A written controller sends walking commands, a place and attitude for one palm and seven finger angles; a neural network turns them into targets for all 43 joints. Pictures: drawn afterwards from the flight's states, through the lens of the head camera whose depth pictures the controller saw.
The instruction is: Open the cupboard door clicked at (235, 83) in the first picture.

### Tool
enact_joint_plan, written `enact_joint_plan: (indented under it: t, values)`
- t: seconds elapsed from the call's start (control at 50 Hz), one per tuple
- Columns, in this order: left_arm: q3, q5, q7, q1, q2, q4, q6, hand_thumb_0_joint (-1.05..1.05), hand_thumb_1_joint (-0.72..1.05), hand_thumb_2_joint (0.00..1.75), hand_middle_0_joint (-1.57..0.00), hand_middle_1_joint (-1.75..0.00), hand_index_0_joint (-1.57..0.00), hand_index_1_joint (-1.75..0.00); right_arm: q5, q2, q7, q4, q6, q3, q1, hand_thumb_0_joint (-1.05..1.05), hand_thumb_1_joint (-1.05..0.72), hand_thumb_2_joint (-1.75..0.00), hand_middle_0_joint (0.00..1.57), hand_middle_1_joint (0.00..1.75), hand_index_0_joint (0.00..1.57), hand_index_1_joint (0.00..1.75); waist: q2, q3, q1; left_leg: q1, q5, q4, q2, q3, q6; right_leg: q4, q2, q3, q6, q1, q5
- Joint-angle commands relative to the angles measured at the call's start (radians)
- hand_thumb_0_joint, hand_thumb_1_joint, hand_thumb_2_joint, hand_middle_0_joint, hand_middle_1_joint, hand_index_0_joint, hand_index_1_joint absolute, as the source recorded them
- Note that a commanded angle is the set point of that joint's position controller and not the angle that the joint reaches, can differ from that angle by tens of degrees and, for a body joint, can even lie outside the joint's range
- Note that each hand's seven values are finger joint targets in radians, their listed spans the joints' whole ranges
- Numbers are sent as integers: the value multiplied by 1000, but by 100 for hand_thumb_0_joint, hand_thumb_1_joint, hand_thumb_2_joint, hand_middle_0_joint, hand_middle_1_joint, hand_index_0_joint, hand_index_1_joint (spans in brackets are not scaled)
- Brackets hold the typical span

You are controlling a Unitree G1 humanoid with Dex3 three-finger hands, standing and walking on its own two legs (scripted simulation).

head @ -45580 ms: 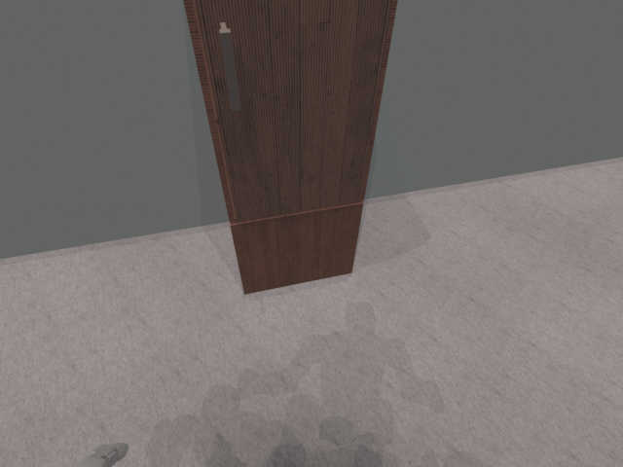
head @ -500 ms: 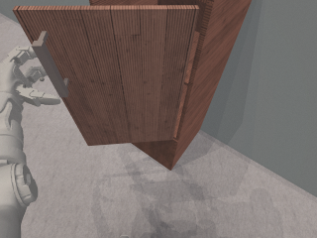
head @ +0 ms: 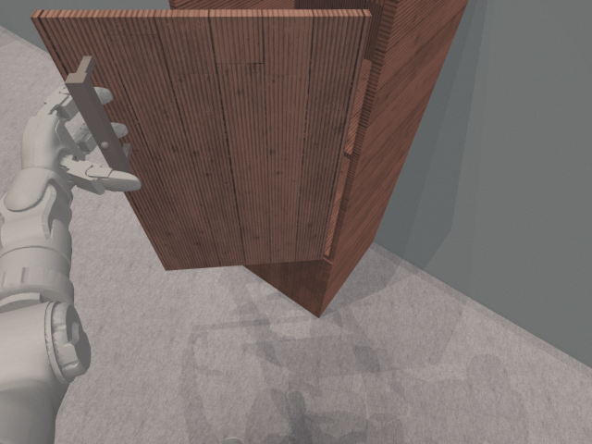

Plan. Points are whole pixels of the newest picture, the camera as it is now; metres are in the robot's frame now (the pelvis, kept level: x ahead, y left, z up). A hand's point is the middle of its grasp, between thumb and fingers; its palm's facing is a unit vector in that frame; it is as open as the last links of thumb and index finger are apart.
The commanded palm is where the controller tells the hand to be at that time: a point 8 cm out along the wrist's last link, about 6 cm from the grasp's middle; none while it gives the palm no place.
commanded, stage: slide the fingers in behind the handle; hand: left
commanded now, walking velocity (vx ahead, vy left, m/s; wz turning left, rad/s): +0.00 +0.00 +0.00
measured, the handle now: (106, 122) +0.51 +0.25 +0.15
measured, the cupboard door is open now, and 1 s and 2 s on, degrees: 42 41 68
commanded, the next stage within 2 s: close the thumb around the handle in 0.34 s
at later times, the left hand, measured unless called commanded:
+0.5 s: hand (100, 147) +0.46 +0.24 +0.14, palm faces +0.09 -1.00 +0.01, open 13.9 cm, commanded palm +0.43 +0.29 +0.15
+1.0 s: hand (106, 146) +0.46 +0.24 +0.14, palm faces +0.07 -1.00 +0.01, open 6.6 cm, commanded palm +0.43 +0.29 +0.15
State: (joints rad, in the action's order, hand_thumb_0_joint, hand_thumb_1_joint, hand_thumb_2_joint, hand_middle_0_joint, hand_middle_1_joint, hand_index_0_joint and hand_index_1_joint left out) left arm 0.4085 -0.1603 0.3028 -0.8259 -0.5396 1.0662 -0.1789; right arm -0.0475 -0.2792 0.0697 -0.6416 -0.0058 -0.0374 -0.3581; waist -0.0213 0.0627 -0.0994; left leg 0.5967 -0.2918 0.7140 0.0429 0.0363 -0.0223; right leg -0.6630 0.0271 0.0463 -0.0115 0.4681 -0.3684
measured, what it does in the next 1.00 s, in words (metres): stands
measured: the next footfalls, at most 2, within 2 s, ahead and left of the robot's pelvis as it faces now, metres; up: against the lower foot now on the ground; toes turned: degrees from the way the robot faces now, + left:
none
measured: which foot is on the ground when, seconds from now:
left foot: down 0.00-1.00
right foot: down 0.00-1.00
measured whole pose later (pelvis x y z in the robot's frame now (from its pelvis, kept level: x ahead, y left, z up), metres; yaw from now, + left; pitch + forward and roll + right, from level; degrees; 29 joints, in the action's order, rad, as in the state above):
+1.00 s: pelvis +0.00 +0.00 +0.00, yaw +0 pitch +10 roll -2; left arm 0.40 -0.15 0.29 -0.80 -0.52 1.03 -0.19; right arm -0.04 -0.27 0.07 -0.65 0.00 -0.04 -0.36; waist -0.02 0.07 -0.10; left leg 0.59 -0.29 0.71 0.04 0.04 -0.03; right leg -0.66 0.03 0.04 -0.01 0.46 -0.37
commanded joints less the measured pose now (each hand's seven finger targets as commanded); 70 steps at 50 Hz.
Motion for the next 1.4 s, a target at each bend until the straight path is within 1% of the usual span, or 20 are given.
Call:
enact_joint_plan:
  t: [0.0,0.06,0.2,0.26,0.34,0.4,0.42,0.56,0.58,0.64,0.8,0.86,0.92,1.0,1.12,1.18,1.22,1.28,1.32,1.38]
  values:
    - [74,-11,-15,-448,-349,-238,-85,0,-50,30,-30,-120,-30,-120,1,-175,16,81,34,63,-87,0,-90,-90,20,30,20,30,-62,389,10,-350,247,-50,-23,-59,-27,83,15,-27,-2,-20,318]
    - [33,-6,-10,-435,-296,-256,-89,0,-50,30,-30,-120,-30,-120,-3,-167,13,85,34,62,-76,0,-90,-90,20,30,20,30,-122,381,3,-382,263,-51,-20,-57,-22,83,18,-24,-2,13,321]
    - [29,-29,9,-449,-289,-234,-70,0,-50,30,-30,-120,-30,-120,-6,-173,18,77,36,65,-85,0,-90,-90,20,30,20,30,-62,340,-7,-360,238,-58,-18,-61,-27,97,20,-21,-3,10,305]
    - [-4,-27,6,-438,-240,-263,-69,0,-50,30,-30,-120,-30,-120,-3,-169,15,75,38,67,-82,0,-90,-90,20,30,20,30,-98,358,-8,-402,264,-58,-15,-66,-21,94,21,-16,-3,35,309]
    - [41,-31,-2,-430,-297,-218,-60,0,-50,30,-30,-120,-30,-120,-4,-177,16,70,34,66,-87,0,-90,-90,20,30,20,30,-32,320,-5,-338,217,-68,-16,-64,-25,98,18,-19,0,14,289]
    - [39,-24,-4,-444,-301,-222,-61,0,-50,30,-30,-120,-30,-120,-3,-176,17,77,35,65,-85,0,-90,-90,20,30,20,30,-43,323,-4,-332,218,-62,-21,-56,-29,97,16,-22,-1,5,294]
    - [36,-15,-7,-469,-308,-252,-69,0,-50,30,-30,-120,-30,-120,-3,-175,16,74,35,65,-82,0,-90,-90,20,30,20,30,-94,352,-4,-359,231,-60,-21,-60,-25,92,15,-25,-1,17,297]
    - [68,-28,9,-414,-331,-247,-88,0,-11,47,-33,-124,-33,-124,-3,-174,15,78,33,65,-80,0,-90,-90,20,30,20,30,-71,383,8,-359,263,-53,-19,-55,-24,86,18,-26,-1,-21,343]
    - [30,-27,18,-414,-294,-254,-82,0,-5,49,-33,-125,-33,-125,-6,-170,15,82,34,64,-70,0,-90,-90,20,30,20,30,-121,364,4,-370,260,-54,-20,-52,-22,88,18,-25,-3,2,332]
    - [-3,-28,22,-425,-258,-273,-70,0,12,56,-34,-127,-34,-127,-6,-170,15,82,35,64,-71,0,-90,-90,20,30,20,30,-129,346,-4,-390,259,-57,-16,-65,-21,92,21,-17,-5,38,305]
    - [17,-42,-6,-443,-260,-221,-51,0,56,76,-38,-131,-38,-131,-3,-176,18,68,40,63,-83,0,-90,-90,20,30,20,30,-35,311,-13,-352,225,-62,-17,-71,-26,100,18,-12,-3,36,276]
    - [19,-17,-21,-462,-270,-259,-68,0,73,83,-39,-133,-39,-133,1,-171,13,73,42,64,-78,0,-90,-90,20,30,20,30,-97,356,1,-381,240,-61,-19,-73,-19,89,16,-17,-4,34,281]
    - [50,-13,-29,-443,-303,-288,-90,0,90,90,-40,-135,-40,-135,5,-172,10,74,42,66,-81,0,-90,-90,20,30,20,30,-94,416,9,-403,289,-48,-17,-69,-20,80,19,-20,-4,5,327]
    - [48,-31,-12,-394,-286,-305,-87,0,90,90,-40,-135,-40,-135,-1,-167,10,88,37,64,-70,0,-90,-90,20,30,20,30,-85,408,18,-393,317,-49,-19,-61,-22,77,21,-17,-7,-29,367]
    - [117,-20,-32,-357,-369,-285,-55,0,90,90,-40,-135,-40,-135,-5,-166,15,103,26,59,-51,0,-90,-90,20,30,20,30,-50,319,30,-299,245,-69,-25,-37,-29,91,16,-28,1,-62,361]
    - [128,-9,-42,-344,-376,-320,-66,0,90,90,-40,-135,-40,-135,-1,-164,13,113,28,62,-52,0,-90,-90,20,30,20,30,-77,349,37,-324,263,-69,-25,-37,-27,88,16,-31,0,-66,368]
    - [148,-14,-41,-317,-394,-291,-68,0,90,90,-40,-135,-40,-135,-1,-165,14,113,24,60,-54,0,-90,-90,20,30,20,30,-42,353,39,-304,261,-66,-26,-31,-29,86,15,-37,3,-93,390]
    - [4,-40,-31,-366,-203,-377,-67,0,90,90,-40,-135,-40,-135,-6,-151,7,119,35,67,-38,0,-90,-90,20,30,20,30,-98,368,13,-377,259,-65,-22,-34,-23,94,20,-29,0,-43,362]
    - [46,-43,-44,-309,-238,-414,-70,0,90,90,-40,-135,-40,-135,-5,-159,5,114,38,76,-42,0,-90,-90,20,30,20,30,-95,404,34,-407,288,-61,-18,-40,-21,91,23,-26,-3,-50,368]
    - [27,-52,-52,-213,-196,-465,-56,0,90,90,-40,-135,-40,-135,-8,-153,1,127,42,74,-23,0,-90,-90,20,30,20,30,-70,391,49,-393,292,-76,-21,-35,-22,96,23,-26,-5,-88,386]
